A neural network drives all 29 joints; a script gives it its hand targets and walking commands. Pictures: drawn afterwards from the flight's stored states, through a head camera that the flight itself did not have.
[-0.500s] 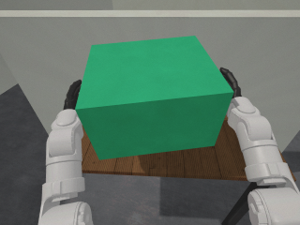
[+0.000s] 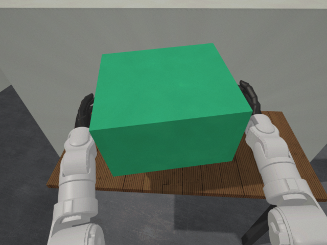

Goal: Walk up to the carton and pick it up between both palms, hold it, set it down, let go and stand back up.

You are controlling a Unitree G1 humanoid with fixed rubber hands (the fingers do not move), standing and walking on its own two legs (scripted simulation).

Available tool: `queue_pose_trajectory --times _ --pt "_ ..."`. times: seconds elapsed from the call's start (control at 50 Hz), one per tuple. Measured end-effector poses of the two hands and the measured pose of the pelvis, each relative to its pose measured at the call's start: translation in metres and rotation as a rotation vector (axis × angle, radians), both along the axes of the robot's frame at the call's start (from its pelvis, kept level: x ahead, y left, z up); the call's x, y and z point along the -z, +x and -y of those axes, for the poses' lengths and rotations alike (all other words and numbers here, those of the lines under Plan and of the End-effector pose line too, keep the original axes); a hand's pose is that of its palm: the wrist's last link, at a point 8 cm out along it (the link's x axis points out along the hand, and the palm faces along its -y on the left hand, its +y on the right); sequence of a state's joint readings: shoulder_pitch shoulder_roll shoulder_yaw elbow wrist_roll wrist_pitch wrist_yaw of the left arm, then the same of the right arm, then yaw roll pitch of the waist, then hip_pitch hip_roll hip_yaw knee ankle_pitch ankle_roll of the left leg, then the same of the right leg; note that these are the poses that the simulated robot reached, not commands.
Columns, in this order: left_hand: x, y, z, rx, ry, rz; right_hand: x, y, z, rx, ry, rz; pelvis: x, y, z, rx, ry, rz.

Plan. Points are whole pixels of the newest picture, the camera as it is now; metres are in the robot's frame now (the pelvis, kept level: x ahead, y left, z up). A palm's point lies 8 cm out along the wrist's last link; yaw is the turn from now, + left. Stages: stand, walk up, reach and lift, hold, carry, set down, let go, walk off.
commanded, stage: set down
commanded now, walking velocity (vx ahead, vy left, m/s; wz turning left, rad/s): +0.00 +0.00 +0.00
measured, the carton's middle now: (165, 106) +0.43 +0.02 +0.13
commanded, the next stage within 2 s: none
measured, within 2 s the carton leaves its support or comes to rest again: neither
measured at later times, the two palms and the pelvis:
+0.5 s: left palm (90, 133) +0.36 +0.21 +0.12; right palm (250, 121) +0.38 -0.19 +0.13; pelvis +0.01 +0.00 +0.00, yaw +0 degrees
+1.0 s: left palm (101, 135) +0.38 +0.19 +0.08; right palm (248, 124) +0.40 -0.20 +0.09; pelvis +0.03 +0.00 +0.00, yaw +0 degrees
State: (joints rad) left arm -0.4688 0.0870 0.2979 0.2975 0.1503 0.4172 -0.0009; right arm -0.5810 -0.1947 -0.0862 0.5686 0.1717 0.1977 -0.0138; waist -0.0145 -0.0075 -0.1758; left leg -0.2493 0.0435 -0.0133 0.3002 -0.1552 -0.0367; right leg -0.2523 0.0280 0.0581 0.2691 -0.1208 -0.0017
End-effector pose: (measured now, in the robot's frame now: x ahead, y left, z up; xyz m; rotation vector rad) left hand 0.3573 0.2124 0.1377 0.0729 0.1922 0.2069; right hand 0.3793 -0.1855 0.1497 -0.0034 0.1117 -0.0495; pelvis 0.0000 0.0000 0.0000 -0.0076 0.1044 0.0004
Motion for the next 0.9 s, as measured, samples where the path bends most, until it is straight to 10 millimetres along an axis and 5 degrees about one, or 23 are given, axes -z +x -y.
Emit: queue_pose_trajectory --times 0.2,0.48,0.64,0.9 --pt "0.019 0.003 0.003 -0.005 0.013 -0.045 0.018 0.005 0.003 -0.003 0.002 -0.039 0.0 0.01 0.0 0.0 -0.001 -0.013" --pt "0.019 -0.002 0.006 0.0 0.018 -0.023 0.023 -0.002 0.006 -0.001 0.001 -0.016 0.0 0.006 0.0 0.0 0.0 -0.008" --pt "0.039 -0.003 0.01 0.001 -0.008 -0.063 0.04 -0.005 0.01 0.006 0.003 -0.056 0.0 0.006 0.0 0.0 0.0 -0.008" --pt "0.055 0.014 0.02 0.009 -0.009 -0.065 0.053 0.008 0.019 0.018 0.009 -0.056 0.0 0.018 0.0 -0.001 -0.001 -0.024"
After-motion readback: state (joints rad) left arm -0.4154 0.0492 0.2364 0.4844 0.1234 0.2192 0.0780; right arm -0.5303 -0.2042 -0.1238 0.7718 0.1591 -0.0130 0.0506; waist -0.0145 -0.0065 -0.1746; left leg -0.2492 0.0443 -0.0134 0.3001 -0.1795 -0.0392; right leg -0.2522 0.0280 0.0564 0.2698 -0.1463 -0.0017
